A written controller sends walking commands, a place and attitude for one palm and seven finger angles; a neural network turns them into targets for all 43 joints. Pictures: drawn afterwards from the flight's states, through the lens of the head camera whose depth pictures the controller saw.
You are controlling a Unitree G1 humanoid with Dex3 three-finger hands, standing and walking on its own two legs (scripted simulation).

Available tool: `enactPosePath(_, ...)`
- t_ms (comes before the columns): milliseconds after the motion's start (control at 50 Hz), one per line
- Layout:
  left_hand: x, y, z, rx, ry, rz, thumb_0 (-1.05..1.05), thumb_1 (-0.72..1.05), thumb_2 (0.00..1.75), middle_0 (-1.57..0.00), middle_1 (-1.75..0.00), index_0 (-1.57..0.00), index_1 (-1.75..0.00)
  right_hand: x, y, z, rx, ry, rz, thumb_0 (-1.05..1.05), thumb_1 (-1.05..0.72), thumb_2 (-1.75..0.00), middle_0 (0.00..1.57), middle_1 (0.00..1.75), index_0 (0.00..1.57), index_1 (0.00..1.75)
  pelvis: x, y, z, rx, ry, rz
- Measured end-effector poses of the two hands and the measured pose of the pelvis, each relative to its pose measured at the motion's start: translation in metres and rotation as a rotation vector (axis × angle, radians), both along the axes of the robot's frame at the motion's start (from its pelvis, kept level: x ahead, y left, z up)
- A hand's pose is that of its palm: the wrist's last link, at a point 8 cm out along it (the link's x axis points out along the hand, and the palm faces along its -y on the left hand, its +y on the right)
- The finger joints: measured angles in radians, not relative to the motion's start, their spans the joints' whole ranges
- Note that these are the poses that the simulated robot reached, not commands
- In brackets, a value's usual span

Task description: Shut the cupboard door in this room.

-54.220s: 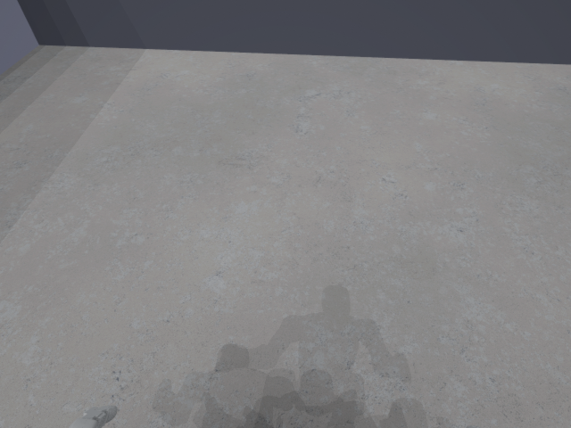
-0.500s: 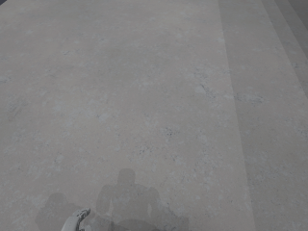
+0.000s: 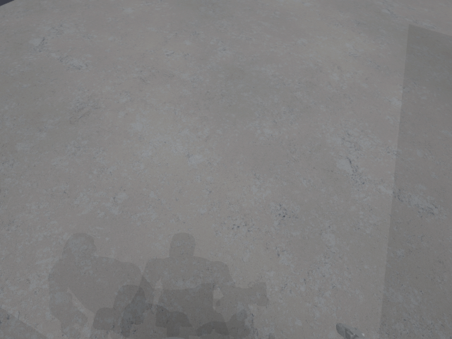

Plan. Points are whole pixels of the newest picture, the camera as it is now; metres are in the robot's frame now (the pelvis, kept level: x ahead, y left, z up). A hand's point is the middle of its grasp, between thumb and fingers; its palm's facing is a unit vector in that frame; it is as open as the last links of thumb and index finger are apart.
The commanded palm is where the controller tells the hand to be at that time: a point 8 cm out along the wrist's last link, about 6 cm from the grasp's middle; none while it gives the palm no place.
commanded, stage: turn or walk to find it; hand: left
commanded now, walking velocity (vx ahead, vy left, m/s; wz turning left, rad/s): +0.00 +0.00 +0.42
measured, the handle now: out of the picture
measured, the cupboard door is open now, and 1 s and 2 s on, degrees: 44 44 44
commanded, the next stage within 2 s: none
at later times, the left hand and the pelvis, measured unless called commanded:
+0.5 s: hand out of the picture +0.11 +0.17 -0.14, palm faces +0.20 -0.94 -0.26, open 7.4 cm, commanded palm none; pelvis +0.03 -0.04 +0.00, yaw +12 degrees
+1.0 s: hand out of the picture -0.07 +0.19 -0.18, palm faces +0.51 -0.83 -0.24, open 7.4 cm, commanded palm none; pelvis +0.02 +0.00 +0.00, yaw +26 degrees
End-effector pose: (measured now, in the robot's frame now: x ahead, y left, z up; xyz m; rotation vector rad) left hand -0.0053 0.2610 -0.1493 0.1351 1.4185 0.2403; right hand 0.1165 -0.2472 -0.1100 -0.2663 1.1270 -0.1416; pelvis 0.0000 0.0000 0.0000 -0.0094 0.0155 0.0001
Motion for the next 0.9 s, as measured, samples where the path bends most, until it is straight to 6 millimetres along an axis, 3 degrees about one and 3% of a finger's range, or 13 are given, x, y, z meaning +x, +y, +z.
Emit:
enactPosePath(100, 0.022, 0.010, 0.013, -0.010, -0.072, 0.024, 0.01, 0.91, 0.90, -0.19, -0.30, -0.20, -0.30, 0.010, 0.018, 0.012, -0.007, -0.008, 0.038, 0.01, -0.91, -0.90, 0.20, 0.30, 0.20, 0.30, 0.006, 0.009, 0.013, -0.028, -0.003, 0.045)
enactPosePath(240, 0.064, 0.006, 0.025, 0.001, -0.195, 0.029, 0.01, 0.91, 0.90, -0.19, -0.30, -0.20, -0.30, -0.005, 0.025, 0.004, 0.029, 0.065, 0.052, 0.01, -0.91, -0.90, 0.20, 0.30, 0.20, 0.30, 0.012, 0.005, 0.016, -0.022, -0.006, 0.100)
enactPosePath(380, 0.099, -0.018, 0.036, 0.029, -0.271, 0.016, 0.00, 0.91, 0.90, -0.19, -0.30, -0.20, -0.30, -0.032, 0.001, -0.018, 0.061, 0.179, 0.028, 0.01, -0.91, -0.90, 0.20, 0.30, 0.20, 0.30, 0.020, -0.016, 0.011, -0.002, 0.000, 0.154)
enactPosePath(460, 0.105, -0.036, 0.038, 0.066, -0.313, 0.019, 0.00, 0.91, 0.90, -0.20, -0.30, -0.20, -0.30, -0.036, -0.021, -0.039, 0.079, 0.228, 0.028, 0.01, -0.91, -0.90, 0.20, 0.30, 0.20, 0.30, 0.026, -0.033, 0.000, 0.016, 0.001, 0.187)
enactPosePath(580, 0.075, -0.054, 0.047, 0.080, -0.276, 0.100, 0.00, 0.90, 0.90, -0.20, -0.30, -0.20, -0.30, -0.016, -0.038, -0.038, 0.076, 0.254, 0.087, 0.01, -0.91, -0.90, 0.20, 0.30, 0.20, 0.30, 0.030, -0.044, 0.007, 0.037, -0.011, 0.262)
enactPosePath(680, 0.040, -0.061, 0.044, 0.069, -0.222, 0.185, 0.00, 0.90, 0.90, -0.20, -0.30, -0.20, -0.30, 0.013, -0.033, -0.029, 0.066, 0.240, 0.162, 0.01, -0.91, -0.90, 0.20, 0.30, 0.20, 0.30, 0.032, -0.046, 0.012, 0.053, -0.006, 0.315)
enactPosePath(780, -0.006, -0.060, 0.033, 0.049, -0.158, 0.283, 0.00, 0.90, 0.90, -0.20, -0.30, -0.20, -0.30, 0.053, -0.009, -0.022, 0.044, 0.189, 0.267, 0.01, -0.91, -0.90, 0.20, 0.30, 0.20, 0.30, 0.030, -0.039, 0.011, 0.049, -0.004, 0.365)
enactPosePath(900, -0.070, -0.043, 0.004, 0.017, -0.065, 0.407, 0.00, 0.90, 0.90, -0.20, -0.30, -0.20, -0.30, 0.104, 0.044, -0.014, 0.017, 0.045, 0.399, 0.01, -0.91, -0.90, 0.20, 0.30, 0.20, 0.30, 0.024, -0.015, -0.004, 0.019, -0.010, 0.427)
